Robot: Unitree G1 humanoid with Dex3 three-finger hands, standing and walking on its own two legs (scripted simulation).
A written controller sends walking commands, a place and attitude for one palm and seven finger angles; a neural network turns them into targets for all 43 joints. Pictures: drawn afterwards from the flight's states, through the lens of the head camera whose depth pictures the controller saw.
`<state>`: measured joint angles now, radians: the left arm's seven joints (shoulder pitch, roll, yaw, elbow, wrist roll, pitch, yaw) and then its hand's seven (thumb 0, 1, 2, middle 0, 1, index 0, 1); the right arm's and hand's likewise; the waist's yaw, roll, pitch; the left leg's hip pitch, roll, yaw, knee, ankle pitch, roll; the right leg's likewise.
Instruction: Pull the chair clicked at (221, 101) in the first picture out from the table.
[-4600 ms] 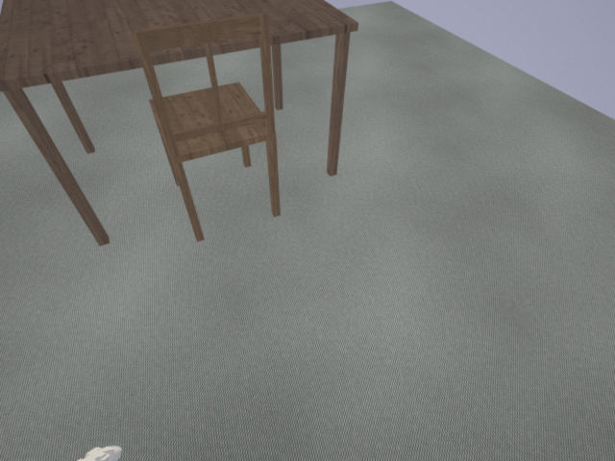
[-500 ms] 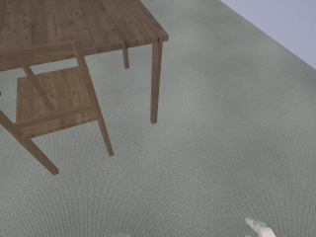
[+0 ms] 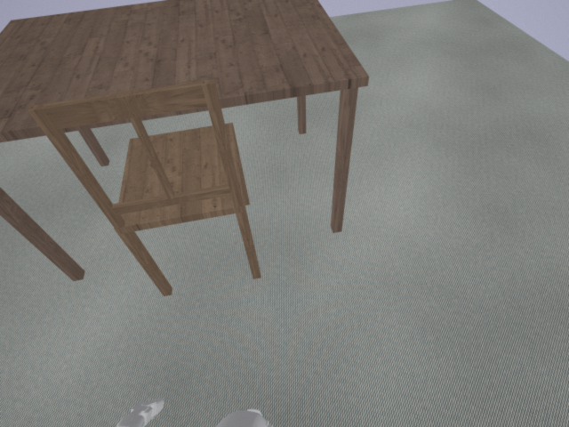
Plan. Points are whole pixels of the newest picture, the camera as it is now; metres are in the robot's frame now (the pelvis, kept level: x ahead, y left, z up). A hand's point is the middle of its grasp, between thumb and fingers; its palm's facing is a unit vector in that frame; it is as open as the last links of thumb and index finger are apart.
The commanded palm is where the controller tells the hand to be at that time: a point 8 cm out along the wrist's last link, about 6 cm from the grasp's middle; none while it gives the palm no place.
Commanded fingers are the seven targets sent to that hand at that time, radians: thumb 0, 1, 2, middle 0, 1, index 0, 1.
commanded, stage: turn to face it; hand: left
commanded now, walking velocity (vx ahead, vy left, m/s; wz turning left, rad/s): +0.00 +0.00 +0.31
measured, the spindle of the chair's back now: (154, 160) +0.72 +0.36 -0.10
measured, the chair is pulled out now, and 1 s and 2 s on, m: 0.00 0.00 0.00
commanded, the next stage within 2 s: take the last steps up to it in 0.16 s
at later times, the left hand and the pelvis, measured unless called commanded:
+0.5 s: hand out of the picture -0.04 +0.24 -0.17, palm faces +0.21 -0.95 -0.22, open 7.4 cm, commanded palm none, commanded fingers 0.00 0.90 0.90 -0.20 -0.30 -0.20 -0.30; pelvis -0.01 +0.04 +0.01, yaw +9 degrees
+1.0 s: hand out of the picture +0.05 +0.16 -0.15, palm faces +0.26 -0.95 -0.18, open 7.3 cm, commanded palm none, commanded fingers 0.00 0.90 0.90 -0.20 -0.30 -0.20 -0.30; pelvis +0.11 +0.01 +0.02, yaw +12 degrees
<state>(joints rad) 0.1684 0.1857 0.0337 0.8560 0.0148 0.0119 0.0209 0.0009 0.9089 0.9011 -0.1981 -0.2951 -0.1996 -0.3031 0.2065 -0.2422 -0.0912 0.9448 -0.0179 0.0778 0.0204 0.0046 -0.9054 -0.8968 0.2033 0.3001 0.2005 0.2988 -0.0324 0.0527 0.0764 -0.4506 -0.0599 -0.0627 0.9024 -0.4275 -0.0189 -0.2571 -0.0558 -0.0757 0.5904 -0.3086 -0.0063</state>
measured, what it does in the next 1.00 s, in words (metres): walks ahead: left foot, then right foot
